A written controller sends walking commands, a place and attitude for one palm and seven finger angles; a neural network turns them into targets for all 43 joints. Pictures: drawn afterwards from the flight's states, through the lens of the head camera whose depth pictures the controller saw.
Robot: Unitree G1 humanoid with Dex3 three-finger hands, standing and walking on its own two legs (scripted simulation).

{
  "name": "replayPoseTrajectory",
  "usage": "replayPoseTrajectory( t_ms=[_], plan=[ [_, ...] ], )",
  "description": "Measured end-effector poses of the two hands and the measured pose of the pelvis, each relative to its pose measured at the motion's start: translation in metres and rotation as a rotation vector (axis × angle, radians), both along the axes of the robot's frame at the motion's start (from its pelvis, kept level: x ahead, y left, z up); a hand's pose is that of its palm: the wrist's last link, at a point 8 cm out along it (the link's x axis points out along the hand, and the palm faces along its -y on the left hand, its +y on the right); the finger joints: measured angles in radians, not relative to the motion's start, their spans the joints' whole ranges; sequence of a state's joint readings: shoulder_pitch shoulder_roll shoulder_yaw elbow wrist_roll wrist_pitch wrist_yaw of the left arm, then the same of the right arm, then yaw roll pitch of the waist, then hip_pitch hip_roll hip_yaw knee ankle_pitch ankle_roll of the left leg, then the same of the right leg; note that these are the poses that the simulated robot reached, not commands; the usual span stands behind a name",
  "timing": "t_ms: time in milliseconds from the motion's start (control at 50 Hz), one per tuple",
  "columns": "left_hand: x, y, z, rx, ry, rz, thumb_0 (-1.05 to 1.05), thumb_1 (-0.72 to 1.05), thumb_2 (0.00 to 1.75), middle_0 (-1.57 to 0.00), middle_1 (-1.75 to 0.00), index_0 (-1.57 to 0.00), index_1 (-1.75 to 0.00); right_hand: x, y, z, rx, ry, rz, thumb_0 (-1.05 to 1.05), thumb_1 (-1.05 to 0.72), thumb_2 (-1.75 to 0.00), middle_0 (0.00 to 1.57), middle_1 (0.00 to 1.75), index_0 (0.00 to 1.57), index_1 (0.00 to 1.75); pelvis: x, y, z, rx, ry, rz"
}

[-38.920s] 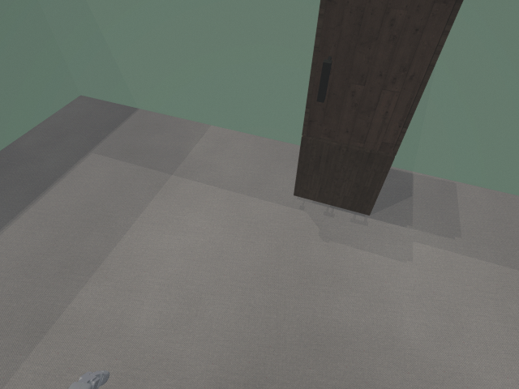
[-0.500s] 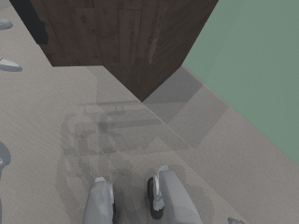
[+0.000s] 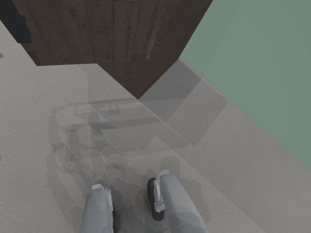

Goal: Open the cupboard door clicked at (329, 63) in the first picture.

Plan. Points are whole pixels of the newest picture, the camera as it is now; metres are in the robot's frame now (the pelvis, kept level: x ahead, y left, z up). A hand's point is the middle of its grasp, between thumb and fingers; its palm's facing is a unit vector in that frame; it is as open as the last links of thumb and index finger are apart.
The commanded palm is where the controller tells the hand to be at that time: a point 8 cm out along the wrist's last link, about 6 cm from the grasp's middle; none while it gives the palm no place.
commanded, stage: move the hooked fingers beside the handle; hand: left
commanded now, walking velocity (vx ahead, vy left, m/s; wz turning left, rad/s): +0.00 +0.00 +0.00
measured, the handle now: (7, 2) +0.60 +0.24 +0.05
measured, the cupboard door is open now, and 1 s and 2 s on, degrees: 50 50 49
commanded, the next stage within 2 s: slide the fingers in behind the handle in 0.56 s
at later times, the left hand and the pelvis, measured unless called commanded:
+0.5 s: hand out of the picture +0.53 +0.28 +0.07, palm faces +0.05 -1.00 +0.00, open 14.0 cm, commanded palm +0.52 +0.31 +0.06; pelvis +0.00 +0.00 +0.01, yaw +1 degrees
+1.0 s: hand out of the picture +0.54 +0.26 +0.06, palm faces +0.03 -1.00 -0.02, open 14.0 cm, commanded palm +0.53 +0.28 +0.06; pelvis -0.01 -0.01 +0.00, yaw +1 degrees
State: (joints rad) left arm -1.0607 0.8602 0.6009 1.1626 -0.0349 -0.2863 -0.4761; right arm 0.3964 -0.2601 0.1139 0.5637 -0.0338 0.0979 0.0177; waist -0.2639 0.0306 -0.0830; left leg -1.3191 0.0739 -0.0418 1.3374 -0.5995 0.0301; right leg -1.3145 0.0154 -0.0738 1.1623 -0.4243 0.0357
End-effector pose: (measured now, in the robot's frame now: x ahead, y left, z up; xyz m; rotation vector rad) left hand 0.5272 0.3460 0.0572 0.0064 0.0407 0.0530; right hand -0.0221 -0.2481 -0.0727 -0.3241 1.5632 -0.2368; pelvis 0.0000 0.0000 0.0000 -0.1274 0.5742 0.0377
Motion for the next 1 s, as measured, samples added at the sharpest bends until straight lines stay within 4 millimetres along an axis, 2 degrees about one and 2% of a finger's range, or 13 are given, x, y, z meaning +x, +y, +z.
replayPoseTrajectory(
  t_ms=[220, 460, 560, 720, 1000],
  plan=[
    [-0.012, 0.009, 0.009, 0.003, 0.009, -0.005, -0.01, -0.5, 0.3, -0.3, -1.2, -0.3, -1.2, 0.027, -0.009, 0.01, -0.02, -0.059, 0.036, 0.0, -0.9, -0.9, 0.21, 0.3, 0.2, 0.3, 0.008, 0.001, 0.009, -0.004, -0.026, 0.014],
    [-0.023, -0.007, 0.009, -0.01, -0.015, -0.012, -0.01, -0.5, 0.3, -0.3, -1.2, -0.3, -1.2, 0.046, -0.017, 0.007, -0.025, -0.12, 0.074, 0.0, -0.9, -0.9, 0.21, 0.3, 0.2, 0.3, 0.004, -0.002, 0.01, 0.003, -0.049, 0.022],
    [-0.023, -0.007, 0.01, 0.007, -0.018, 0.005, -0.01, -0.5, 0.3, -0.3, -1.2, -0.3, -1.2, 0.042, -0.018, 0.001, -0.021, -0.131, 0.069, 0.0, -0.9, -0.9, 0.21, 0.3, 0.2, 0.3, -0.002, -0.004, 0.006, 0.005, -0.05, 0.017],
    [-0.024, -0.002, 0.017, 0.023, -0.029, 0.001, -0.01, -0.5, 0.3, -0.3, -1.2, -0.3, -1.2, 0.022, -0.016, -0.008, -0.005, -0.094, 0.053, 0.0, -0.9, -0.9, 0.21, 0.3, 0.2, 0.3, -0.009, -0.007, 0.0, 0.008, -0.044, 0.014],
    [-0.011, -0.03, 0.007, 0.009, -0.022, -0.021, -0.01, -0.5, 0.3, -0.3, -1.2, -0.3, -1.2, 0.006, -0.02, -0.006, -0.026, -0.072, 0.041, 0.0, -0.9, -0.9, 0.21, 0.3, 0.2, 0.3, -0.013, -0.007, -0.004, 0.007, -0.028, 0.014]
  ],
)
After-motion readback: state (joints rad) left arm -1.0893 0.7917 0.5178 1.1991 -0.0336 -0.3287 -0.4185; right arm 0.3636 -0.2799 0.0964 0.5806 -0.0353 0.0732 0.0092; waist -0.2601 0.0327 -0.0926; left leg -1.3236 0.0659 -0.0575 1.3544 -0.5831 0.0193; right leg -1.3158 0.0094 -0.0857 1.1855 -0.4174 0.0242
